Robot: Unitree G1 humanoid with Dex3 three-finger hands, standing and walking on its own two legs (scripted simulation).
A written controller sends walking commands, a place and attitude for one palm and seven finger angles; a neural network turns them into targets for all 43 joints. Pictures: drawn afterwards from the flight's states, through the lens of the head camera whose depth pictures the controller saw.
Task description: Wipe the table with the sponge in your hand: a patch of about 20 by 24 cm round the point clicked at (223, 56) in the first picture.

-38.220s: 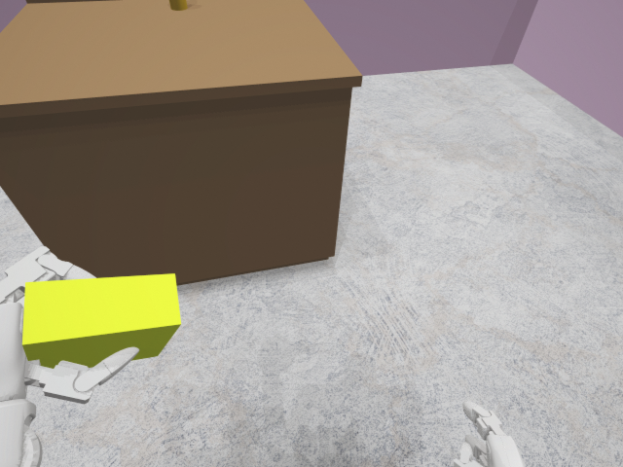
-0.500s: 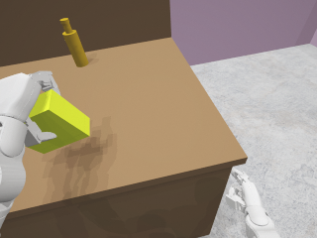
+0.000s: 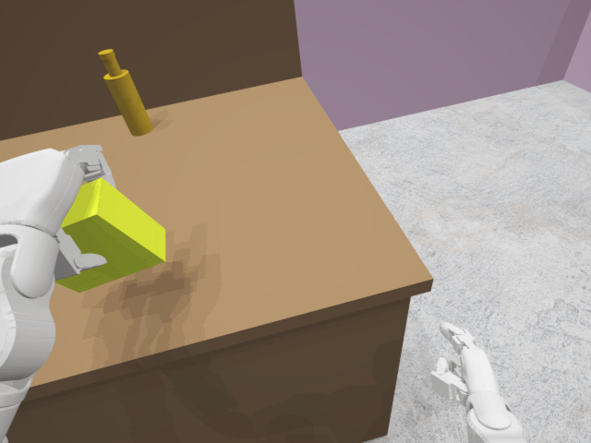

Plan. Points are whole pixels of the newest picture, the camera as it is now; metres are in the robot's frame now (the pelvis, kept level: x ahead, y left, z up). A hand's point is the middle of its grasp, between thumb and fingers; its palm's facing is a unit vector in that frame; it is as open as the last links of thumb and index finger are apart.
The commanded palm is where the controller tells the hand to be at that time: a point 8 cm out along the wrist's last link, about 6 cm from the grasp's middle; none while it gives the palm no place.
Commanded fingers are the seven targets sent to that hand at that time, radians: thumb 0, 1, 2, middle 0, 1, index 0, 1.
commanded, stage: turn the palm down, sponge in hand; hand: left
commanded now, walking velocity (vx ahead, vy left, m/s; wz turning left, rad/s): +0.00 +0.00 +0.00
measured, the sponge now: (101, 247) +0.25 +0.29 +0.19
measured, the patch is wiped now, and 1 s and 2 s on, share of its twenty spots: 0.05 0.05 0.05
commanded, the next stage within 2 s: move the sponge above the wiping area in 0.08 s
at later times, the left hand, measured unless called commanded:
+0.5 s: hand (92, 218) +0.26 +0.28 +0.23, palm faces +0.25 -0.05 -0.97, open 9.7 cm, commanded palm +0.20 +0.27 +0.30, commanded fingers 0.00 0.10 1.30 -1.20 -1.60 -1.20 -1.60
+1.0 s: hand (100, 223) +0.26 +0.28 +0.22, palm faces +0.24 -0.08 -0.97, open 9.7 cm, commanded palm +0.21 +0.28 +0.28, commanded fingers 0.00 0.10 1.30 -1.20 -1.60 -1.20 -1.60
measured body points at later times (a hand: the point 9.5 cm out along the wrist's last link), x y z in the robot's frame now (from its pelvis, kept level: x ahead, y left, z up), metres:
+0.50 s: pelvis +0.01 +0.00 +0.00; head -0.01 -0.07 +0.44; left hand +0.24 +0.28 +0.28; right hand +0.28 -0.20 -0.07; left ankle +0.04 +0.13 -0.74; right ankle +0.03 -0.09 -0.74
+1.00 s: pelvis +0.01 +0.01 +0.00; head +0.00 -0.05 +0.45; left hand +0.25 +0.28 +0.27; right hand +0.29 -0.17 -0.07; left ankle +0.04 +0.13 -0.74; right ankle +0.03 -0.09 -0.74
